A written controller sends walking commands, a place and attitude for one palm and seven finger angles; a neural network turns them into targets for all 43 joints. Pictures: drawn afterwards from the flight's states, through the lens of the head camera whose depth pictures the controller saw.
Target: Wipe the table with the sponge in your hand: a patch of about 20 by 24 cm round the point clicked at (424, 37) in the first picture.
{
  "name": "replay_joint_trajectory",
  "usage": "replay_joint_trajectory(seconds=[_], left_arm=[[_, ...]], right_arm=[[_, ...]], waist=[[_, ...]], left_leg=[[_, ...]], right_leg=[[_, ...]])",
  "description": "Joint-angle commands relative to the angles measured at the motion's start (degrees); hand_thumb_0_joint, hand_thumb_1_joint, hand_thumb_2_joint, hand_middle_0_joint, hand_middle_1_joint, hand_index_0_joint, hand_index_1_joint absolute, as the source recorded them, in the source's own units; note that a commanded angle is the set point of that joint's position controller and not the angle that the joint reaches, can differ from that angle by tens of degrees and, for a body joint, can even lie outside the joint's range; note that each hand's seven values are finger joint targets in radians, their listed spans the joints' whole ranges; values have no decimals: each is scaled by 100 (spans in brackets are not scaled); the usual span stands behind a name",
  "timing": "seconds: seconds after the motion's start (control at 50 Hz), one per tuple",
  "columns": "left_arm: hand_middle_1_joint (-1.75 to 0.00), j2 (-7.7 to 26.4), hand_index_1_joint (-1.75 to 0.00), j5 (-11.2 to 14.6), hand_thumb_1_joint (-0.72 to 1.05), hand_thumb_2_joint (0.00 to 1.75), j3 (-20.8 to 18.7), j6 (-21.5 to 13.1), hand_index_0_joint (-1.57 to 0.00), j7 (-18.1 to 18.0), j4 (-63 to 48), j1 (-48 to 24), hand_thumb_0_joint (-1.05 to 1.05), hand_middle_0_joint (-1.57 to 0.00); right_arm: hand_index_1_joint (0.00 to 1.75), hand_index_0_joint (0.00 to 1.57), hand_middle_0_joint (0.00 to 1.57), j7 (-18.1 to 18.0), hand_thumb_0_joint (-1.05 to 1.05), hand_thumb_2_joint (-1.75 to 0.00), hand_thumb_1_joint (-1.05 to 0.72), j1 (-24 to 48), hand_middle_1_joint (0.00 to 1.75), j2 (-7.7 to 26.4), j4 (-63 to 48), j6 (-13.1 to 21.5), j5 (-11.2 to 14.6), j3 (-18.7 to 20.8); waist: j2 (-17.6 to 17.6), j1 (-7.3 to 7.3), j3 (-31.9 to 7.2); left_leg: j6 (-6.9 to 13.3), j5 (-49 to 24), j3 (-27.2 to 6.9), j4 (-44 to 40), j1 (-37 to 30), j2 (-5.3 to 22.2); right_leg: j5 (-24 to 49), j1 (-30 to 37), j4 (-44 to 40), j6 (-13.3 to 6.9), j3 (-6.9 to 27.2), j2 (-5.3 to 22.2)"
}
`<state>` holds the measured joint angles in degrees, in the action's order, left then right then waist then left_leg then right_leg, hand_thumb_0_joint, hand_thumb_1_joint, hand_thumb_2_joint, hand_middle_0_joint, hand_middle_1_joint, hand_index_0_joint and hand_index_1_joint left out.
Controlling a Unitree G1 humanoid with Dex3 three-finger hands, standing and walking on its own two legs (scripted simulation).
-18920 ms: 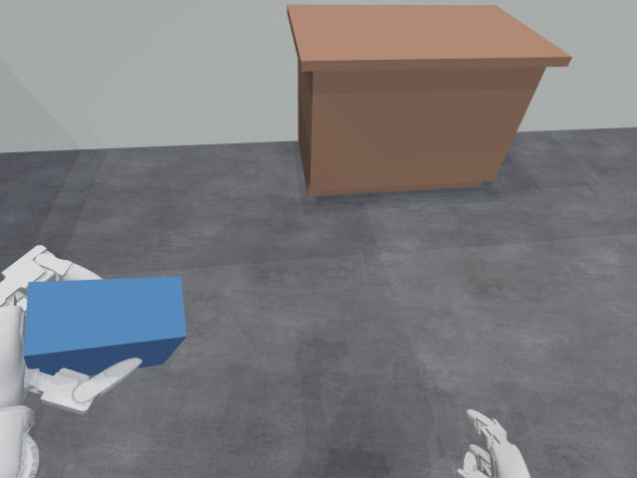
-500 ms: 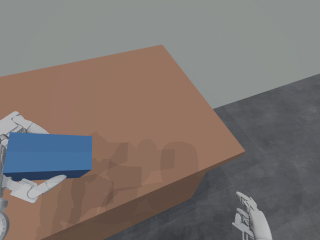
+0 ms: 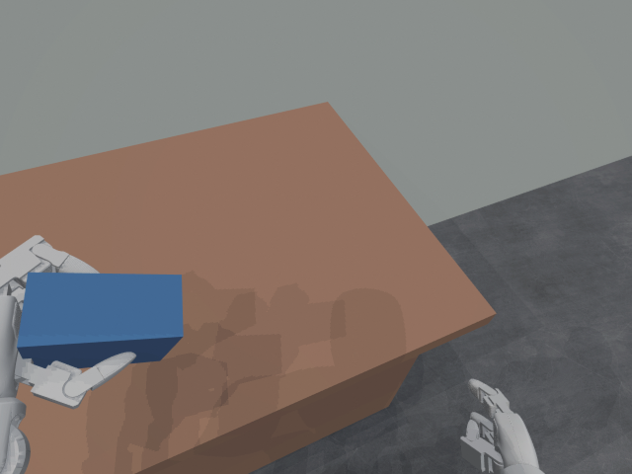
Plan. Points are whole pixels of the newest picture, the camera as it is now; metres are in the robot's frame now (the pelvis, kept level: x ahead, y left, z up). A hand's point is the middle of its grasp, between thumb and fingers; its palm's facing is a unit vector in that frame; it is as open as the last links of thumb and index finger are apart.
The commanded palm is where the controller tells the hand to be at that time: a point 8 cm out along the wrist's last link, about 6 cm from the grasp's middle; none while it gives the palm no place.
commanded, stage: come to a stop and stand still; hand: left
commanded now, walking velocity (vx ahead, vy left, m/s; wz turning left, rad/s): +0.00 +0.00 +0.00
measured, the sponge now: (127, 323) +0.23 +0.21 +0.13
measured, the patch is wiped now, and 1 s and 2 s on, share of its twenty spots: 0.00 0.00 0.00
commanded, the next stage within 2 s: look again from close up in 0.70 s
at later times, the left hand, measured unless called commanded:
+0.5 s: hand out of the picture +0.20 +0.32 +0.15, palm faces +0.35 -0.85 -0.38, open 10.1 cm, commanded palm +0.14 +0.35 +0.17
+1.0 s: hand out of the picture +0.21 +0.31 +0.17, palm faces +0.39 -0.83 -0.39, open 10.1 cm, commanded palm +0.14 +0.33 +0.17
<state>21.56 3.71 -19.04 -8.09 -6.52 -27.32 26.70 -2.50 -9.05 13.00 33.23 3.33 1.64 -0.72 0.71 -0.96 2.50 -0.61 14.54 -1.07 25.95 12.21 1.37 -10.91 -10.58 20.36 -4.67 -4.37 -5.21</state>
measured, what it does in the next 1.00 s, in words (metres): shifts its weight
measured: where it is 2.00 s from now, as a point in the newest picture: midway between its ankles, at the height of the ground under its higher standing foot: outside the picture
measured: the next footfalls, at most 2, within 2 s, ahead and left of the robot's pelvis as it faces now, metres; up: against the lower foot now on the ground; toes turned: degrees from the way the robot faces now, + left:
none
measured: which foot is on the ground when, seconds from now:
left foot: down 0.00-1.00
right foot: down 0.00-1.00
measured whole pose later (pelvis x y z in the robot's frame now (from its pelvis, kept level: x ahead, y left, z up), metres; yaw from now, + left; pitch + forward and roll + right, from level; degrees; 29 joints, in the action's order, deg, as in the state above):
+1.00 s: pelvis -0.02 +0.05 +0.00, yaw -1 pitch +1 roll -1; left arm 21.9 2.7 -23.2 -15.4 -4.3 -22.5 19.8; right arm 0.8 -12.2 12.3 33.5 10.4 0.3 -1.2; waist -0.8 -1.4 2.5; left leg 3.4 13.0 1.3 25.9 13.6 -2.8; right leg -11.1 -14.0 24.4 -1.0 -2.3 -0.8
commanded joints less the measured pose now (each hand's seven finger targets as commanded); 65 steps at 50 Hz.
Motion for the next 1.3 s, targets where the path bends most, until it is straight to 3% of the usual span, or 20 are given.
replay_joint_trajectory(seconds=[0.0,0.14,0.26,0.38,0.46,0.54,0.66,0.76,0.78,0.8,0.82,0.84,0.86,0.9,0.94,0.98,1.04,1.06,1.16,1.28], left_arm=[[-160,1016,-160,70,10,130,-754,-399,-120,-124,-1359,-222,0,-120],[-160,964,-160,44,10,130,-616,-419,-120,-75,-1338,-508,0,-120],[-160,922,-160,-40,10,130,-558,-500,-120,-27,-1332,-721,0,-120],[-160,804,-160,-78,10,130,-474,-615,-120,27,-1321,-706,0,-120],[-160,983,-160,-130,10,130,-692,-666,-120,26,-1432,-649,0,-120],[-160,911,-160,-110,10,130,-666,-698,-120,42,-1330,-545,0,-120],[-160,943,-160,-119,10,130,-728,-737,-120,43,-1444,-440,0,-120],[-160,975,-160,-92,10,130,-792,-703,-120,14,-1329,-393,0,-120],[-160,5459,-160,-1122,10,130,-3962,-1309,-120,29,-2716,-6550,0,-120],[-160,1966,-160,-428,10,130,-1785,-1077,-120,261,851,-3148,0,-120],[-160,1319,-160,-212,10,130,-1267,-1045,-120,353,1052,-1661,0,-120],[-160,1029,-160,-55,10,130,-821,-1136,-120,385,90,-1376,0,-120],[-160,402,-160,49,10,130,-405,-1158,-120,392,-188,-873,0,-120],[-160,680,-160,-8,10,130,-393,-1170,-120,305,-851,-630,0,-120],[-160,848,-160,-31,10,130,-544,-1139,-120,186,-859,-425,0,-120],[-160,1014,-160,-12,10,130,-791,-1135,-120,99,-830,-536,0,-120],[-160,1337,-160,51,10,130,-1138,-1187,-120,50,-921,-828,0,-120],[-160,1504,-160,48,10,130,-1261,-1196,-120,27,-1155,-1052,0,-120],[-160,1155,-160,89,10,130,-926,-1181,-120,32,-1349,-1071,0,-120],[-160,712,-160,56,10,130,-514,-1032,-120,-10,-857,-605,0,-120]], right_arm=[[30,20,20,-70,0,-90,-90,416,30,573,-961,322,1,238],[30,20,20,-112,0,-90,-90,264,30,564,-972,419,-34,192],[30,20,20,-103,0,-90,-90,233,30,555,-950,529,-59,163],[30,20,20,-69,0,-90,-90,120,30,537,-941,595,-100,166],[30,20,20,-55,0,-90,-90,100,30,565,-937,649,-106,214],[30,20,20,-46,0,-90,-90,6,30,587,-924,658,-114,259],[30,20,20,-13,0,-90,-90,62,30,593,-876,689,-98,281],[30,20,20,-30,0,-90,-90,98,30,584,-847,641,-71,285],[30,20,20,16,0,-90,-90,-633,30,839,-822,925,-420,166],[30,20,20,33,0,-90,-90,-73,30,70,-541,895,-190,-42],[30,20,20,23,0,-90,-90,-243,30,559,-794,1017,-195,267],[30,20,20,109,0,-90,-90,-275,30,627,-795,1007,-141,297],[30,20,20,207,0,-90,-90,42,30,519,-790,1045,-69,256],[30,20,20,288,0,-90,-90,35,30,643,-852,1043,-96,286],[30,20,20,275,0,-90,-90,36,30,627,-846,1052,-102,278],[30,20,20,195,0,-90,-90,132,30,602,-849,1010,-95,247],[30,20,20,42,0,-90,-90,161,30,566,-884,1006,-84,250],[30,20,20,21,0,-90,-90,320,30,546,-875,1000,-65,217],[30,20,20,13,0,-90,-90,309,30,517,-840,1068,-51,186],[30,20,20,71,0,-90,-90,163,30,589,-751,985,-112,202]], waist=[[26,6,-1184],[291,14,-888],[584,29,-776],[668,5,-700],[738,11,-782],[542,-6,-778],[619,16,-912],[442,21,-919],[-208,-17,-167],[-379,0,-1214],[94,-227,-1131],[488,-125,-1207],[956,-94,-1316],[579,-164,-1065],[-96,-183,-953],[-381,-137,-844],[-228,-113,-828],[74,-87,-816],[642,-81,-1096],[-60,-76,-1002]], left_leg=[[283,-1597,-292,-102,-237,329],[239,-1260,-652,-629,35,454],[151,-1003,-718,-961,166,498],[-139,-817,-884,-1254,260,567],[-203,-874,-841,-1261,263,576],[-261,-1069,-873,-1144,262,592],[-412,-1691,-776,-1001,-140,529],[-299,-1370,-700,-865,-26,492],[291,-1152,-280,0,1127,428],[268,-1223,-494,-205,58,154],[121,-1199,-467,-215,-199,145],[117,-1137,-495,-325,-99,137],[127,-1384,-466,-506,-210,220],[198,-1079,-587,-641,362,359],[202,-764,-536,-581,513,255],[203,-498,-533,-543,519,201],[197,-785,-591,-377,305,147],[201,-800,-566,-358,181,156],[176,-1305,-502,-227,-128,123],[161,-1354,-524,-247,-31,155]], right_leg=[[2116,793,-103,585,914,1227],[1099,711,-182,324,805,1052],[800,752,-111,311,617,914],[451,761,76,309,419,782],[460,834,209,327,400,748],[507,835,176,298,371,793],[495,638,239,261,301,748],[681,713,90,245,382,828],[319,131,153,462,515,878],[-112,-253,32,160,475,1176],[409,36,-67,76,1255,1038],[519,366,67,147,1133,1096],[565,461,355,203,883,944],[471,692,413,313,752,907],[457,734,226,341,828,933],[205,549,79,334,807,972],[415,423,-19,290,962,1055],[443,300,-17,286,1004,1022],[1074,529,57,278,990,1030],[1119,548,-66,320,886,1048]])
